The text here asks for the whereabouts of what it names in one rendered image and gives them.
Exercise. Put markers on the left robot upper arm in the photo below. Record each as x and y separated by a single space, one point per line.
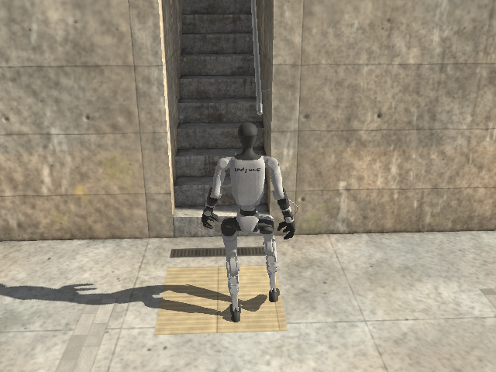
219 175

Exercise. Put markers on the right robot shin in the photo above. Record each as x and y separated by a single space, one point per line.
271 262

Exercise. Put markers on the robot left foot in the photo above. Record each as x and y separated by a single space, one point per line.
235 314

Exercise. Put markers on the robot right forearm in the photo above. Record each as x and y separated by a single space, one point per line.
285 208

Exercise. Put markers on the robot left forearm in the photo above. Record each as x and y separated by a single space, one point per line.
210 204

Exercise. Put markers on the right robot upper arm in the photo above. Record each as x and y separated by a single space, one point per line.
276 178

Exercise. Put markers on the robot left hand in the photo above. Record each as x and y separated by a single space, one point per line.
205 218

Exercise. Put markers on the robot right hand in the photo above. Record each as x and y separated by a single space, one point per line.
290 227

